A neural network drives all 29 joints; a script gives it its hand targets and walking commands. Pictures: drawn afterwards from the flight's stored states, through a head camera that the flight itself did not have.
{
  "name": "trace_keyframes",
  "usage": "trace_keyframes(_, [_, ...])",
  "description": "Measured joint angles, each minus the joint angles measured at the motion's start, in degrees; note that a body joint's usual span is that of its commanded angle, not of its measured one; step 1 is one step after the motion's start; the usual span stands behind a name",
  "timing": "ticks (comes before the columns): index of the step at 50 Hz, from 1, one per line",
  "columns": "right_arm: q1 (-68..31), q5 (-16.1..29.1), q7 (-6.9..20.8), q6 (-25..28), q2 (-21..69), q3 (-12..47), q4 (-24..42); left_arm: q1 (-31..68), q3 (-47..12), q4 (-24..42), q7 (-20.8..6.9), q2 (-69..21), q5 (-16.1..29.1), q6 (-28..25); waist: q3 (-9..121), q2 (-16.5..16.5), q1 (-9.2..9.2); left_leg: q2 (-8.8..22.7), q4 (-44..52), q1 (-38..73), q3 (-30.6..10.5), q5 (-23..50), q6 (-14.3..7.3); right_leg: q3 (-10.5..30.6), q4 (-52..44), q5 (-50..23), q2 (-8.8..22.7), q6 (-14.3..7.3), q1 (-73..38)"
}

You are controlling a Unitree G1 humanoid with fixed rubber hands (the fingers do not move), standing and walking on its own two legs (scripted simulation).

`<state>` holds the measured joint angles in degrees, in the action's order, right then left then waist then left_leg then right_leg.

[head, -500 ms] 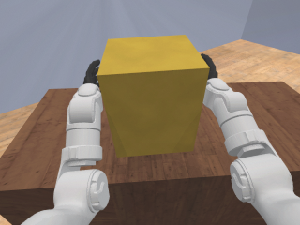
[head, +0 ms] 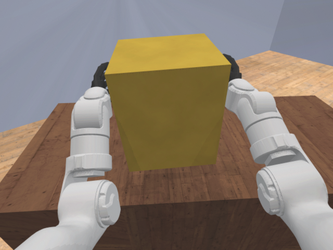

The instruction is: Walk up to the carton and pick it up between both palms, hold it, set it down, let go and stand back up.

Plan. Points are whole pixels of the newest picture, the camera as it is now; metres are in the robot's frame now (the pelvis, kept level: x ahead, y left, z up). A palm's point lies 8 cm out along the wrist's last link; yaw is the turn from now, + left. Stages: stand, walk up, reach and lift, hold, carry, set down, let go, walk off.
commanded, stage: hold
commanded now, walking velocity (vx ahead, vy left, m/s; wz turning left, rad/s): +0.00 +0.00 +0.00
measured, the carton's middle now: (167, 101) +0.38 -0.01 +0.23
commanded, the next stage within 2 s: none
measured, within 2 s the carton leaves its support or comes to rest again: neither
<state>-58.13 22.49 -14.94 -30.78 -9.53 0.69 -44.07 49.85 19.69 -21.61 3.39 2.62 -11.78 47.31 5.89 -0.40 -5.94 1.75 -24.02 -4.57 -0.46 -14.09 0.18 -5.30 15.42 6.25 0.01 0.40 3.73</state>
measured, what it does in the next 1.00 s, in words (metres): stands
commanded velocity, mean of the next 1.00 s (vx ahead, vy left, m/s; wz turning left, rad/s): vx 0.00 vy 0.00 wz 0.00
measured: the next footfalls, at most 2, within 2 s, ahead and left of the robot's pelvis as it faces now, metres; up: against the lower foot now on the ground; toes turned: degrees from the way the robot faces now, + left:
none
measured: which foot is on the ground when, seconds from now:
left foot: down 0.00-1.00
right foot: down 0.00-1.00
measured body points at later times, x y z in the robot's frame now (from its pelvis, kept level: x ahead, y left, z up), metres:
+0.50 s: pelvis -0.01 -0.01 +0.00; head -0.10 +0.01 +0.44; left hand +0.38 +0.15 +0.29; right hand +0.38 -0.16 +0.30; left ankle -0.01 +0.11 -0.75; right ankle +0.03 -0.12 -0.75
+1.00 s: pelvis -0.01 -0.01 +0.00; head -0.10 +0.01 +0.44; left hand +0.38 +0.15 +0.28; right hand +0.38 -0.15 +0.30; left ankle -0.01 +0.11 -0.75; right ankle +0.03 -0.12 -0.75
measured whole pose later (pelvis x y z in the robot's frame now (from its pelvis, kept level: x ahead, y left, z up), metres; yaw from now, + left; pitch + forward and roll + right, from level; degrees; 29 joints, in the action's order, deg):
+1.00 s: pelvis -0.01 -0.01 +0.00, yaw +1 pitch -5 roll -2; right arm -63.3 22.5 -16.7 -34.5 -9.7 0.3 -47.5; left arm 55.0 21.7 -27.5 1.9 5.0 -10.9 48.3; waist 8.2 -0.5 -4.5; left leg 2.0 -24.2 -6.4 -1.3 -13.3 0.7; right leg -5.9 15.9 5.9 -0.3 -0.3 5.5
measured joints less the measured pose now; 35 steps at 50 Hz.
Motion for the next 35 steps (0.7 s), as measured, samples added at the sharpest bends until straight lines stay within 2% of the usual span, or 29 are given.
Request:
trace_keyframes(10, [-1.4, 0.6, -0.6, -1.8, -0.1, 0.3, -0.3, 0.8, 0.9, 0.5, -0.3, 0.2, 0.1, 1.9, 0.7, 0.0, 0.71, 0.1, 0.0, 0.2, 0.1, 0.2, 0.1, 0.2, 0.2, -0.2, -0.1, -0.2, -0.1])
trace_keyframes(16, [-3.8, -0.9, -0.3, -2.4, 0.3, -1.9, -3.6, 3.3, 1.7, -3.4, -0.6, 0.8, -0.1, 1.7, 1.7, 0.1, 1.11, 0.1, 0.2, -0.8, 0.1, 0.8, 0.2, 0.2, 0.5, -0.5, -0.1, -0.4, 1.2])
trace_keyframes(29, [-6.5, -1.3, -0.5, -2.7, -0.1, -1.6, -6.7, 6.5, 3.2, -8.1, -0.9, 1.7, 0.1, 0.7, 2.5, -0.2, 1.84, 0.2, 0.7, -1.3, 0.1, 1.4, 0.4, 0.2, 0.6, -0.7, -0.2, -0.7, 2.1])
trace_keyframes(35, [-6.4, -1.3, -0.8, -2.9, 0.1, -1.4, -6.0, 6.1, 2.1, -8.0, -1.1, 2.6, 1.0, 0.5, 2.9, -0.3, 1.57, 0.3, 0.3, -2.1, -0.5, 1.3, 0.6, -0.3, 0.6, -0.6, -0.3, -0.8, 2.4])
